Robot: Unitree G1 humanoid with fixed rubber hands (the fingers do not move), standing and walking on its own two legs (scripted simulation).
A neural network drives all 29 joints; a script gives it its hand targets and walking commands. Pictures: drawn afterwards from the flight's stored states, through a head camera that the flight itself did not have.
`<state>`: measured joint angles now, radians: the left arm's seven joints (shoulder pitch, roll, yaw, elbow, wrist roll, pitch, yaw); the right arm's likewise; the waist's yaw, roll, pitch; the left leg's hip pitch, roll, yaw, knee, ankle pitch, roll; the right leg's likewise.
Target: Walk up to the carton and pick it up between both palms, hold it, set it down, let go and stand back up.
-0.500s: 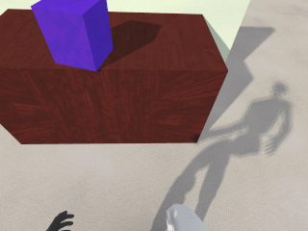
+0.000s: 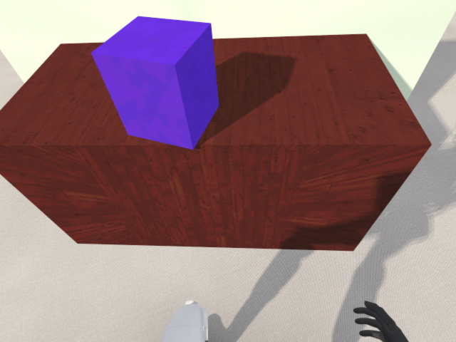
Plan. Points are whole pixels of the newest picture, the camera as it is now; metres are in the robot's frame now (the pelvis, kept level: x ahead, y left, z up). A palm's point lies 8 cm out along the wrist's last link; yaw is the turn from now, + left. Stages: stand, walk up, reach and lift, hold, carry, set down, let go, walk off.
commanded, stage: walk up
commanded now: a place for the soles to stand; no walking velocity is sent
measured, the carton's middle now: (166, 83) +0.70 +0.20 +0.06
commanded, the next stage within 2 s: none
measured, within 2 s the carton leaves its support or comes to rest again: neither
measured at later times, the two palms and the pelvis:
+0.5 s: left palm (100, 224) +0.35 +0.32 -0.07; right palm (339, 327) +0.16 -0.18 -0.13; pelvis +0.19 +0.09 -0.01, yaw -4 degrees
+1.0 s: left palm (76, 218) +0.39 +0.42 -0.11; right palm (298, 226) +0.34 -0.12 -0.07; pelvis +0.24 +0.16 +0.00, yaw -6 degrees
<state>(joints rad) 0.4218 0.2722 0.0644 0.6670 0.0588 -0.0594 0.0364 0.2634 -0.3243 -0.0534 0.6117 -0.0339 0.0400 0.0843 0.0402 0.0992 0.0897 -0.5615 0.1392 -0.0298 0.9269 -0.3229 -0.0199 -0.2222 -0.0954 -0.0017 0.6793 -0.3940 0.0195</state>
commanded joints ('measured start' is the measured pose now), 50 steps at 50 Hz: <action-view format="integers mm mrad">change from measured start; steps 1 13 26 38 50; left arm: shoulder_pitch -81 -73 24 -129 -190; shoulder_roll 150 117 182 63 101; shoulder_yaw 34 18 45 -27 0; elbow -96 -122 -129 -184 -103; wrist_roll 11 -33 -28 -66 -38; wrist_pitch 3 27 33 72 99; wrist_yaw -8 -41 25 -18 -31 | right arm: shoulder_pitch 323 134 121 107 55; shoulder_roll -101 -131 -142 -223 -121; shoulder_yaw -66 -29 -11 -43 -31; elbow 20 20 -35 -69 -93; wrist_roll -3 -11 -13 -1 -3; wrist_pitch -52 -83 13 -55 -39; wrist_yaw -24 -80 -87 -95 -122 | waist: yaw -158 -68 31 -69 -83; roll -79 72 -193 107 134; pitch -142 41 -45 -179 -166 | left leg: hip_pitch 548 263 -112 382 455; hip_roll -111 201 -71 172 122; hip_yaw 163 -255 -2 -377 -260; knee -251 -647 379 -496 -390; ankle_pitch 94 -177 -285 237 446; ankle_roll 29 272 6 128 205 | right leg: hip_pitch -304 -408 77 -351 -224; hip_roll -30 15 -313 108 76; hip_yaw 4 80 607 1 41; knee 135 378 -354 318 47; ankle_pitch -115 -22 87 -82 -124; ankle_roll -149 -26 -359 -20 -1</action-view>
